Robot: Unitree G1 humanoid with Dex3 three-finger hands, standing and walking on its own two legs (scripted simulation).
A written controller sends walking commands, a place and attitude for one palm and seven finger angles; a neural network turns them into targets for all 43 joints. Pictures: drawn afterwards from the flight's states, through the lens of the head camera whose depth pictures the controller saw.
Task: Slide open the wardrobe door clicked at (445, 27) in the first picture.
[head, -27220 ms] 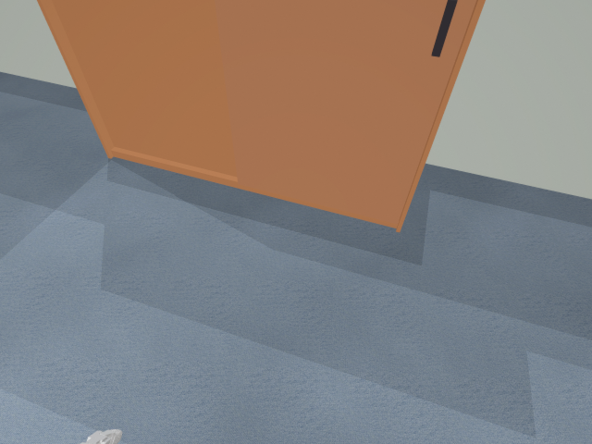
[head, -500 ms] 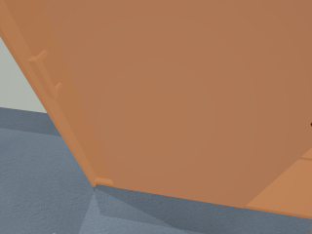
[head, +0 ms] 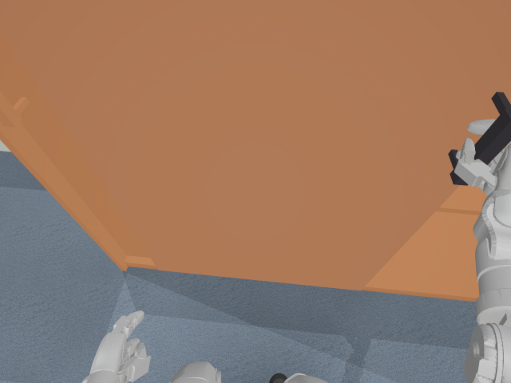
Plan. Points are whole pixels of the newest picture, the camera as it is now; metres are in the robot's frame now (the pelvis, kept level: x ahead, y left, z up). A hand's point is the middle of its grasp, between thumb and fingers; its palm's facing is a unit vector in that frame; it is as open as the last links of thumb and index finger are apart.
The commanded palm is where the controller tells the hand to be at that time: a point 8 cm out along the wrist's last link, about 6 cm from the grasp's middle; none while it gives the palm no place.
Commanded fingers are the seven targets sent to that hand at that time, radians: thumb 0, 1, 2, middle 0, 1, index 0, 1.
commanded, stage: stop walking and hold the door there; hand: right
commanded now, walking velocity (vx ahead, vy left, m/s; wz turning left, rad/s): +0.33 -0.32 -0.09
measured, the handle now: (479, 141) +0.46 -0.32 +0.12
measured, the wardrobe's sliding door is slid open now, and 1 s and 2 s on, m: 0.62 0.62 0.62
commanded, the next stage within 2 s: loosen the grip on the handle in 1.30 s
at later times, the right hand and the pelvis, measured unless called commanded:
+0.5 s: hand (466, 162) +0.43 -0.29 +0.11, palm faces +0.21 +0.97 -0.13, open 5.5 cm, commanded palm +0.40 -0.33 +0.11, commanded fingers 0.00 -0.90 -0.90 0.45 1.40 0.45 1.40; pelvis -0.01 -0.10 -0.02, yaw -3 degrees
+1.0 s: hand (468, 162) +0.42 -0.29 +0.12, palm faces +0.20 +0.97 -0.13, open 5.5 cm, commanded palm +0.39 -0.33 +0.11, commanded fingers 0.00 -0.90 -0.90 0.45 1.40 0.45 1.40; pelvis +0.00 -0.10 +0.00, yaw -3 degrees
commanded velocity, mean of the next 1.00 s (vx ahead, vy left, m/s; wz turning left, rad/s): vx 0.06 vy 0.02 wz -0.02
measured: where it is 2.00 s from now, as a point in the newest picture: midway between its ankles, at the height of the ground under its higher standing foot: outside the picture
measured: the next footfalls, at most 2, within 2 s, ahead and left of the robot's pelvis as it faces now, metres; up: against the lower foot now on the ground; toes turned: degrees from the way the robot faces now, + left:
left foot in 0.12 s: -0.04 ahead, +0.09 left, +0.00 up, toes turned +10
right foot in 0.38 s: +0.12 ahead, -0.28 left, +0.00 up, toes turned -8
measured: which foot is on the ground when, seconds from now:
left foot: up 0.00-0.10, down 0.12-0.36, up 0.38-0.58, down 0.60-1.00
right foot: down 0.00-0.12, up 0.14-0.36, down 0.38-0.64, up 0.66-0.80, down 0.82-1.00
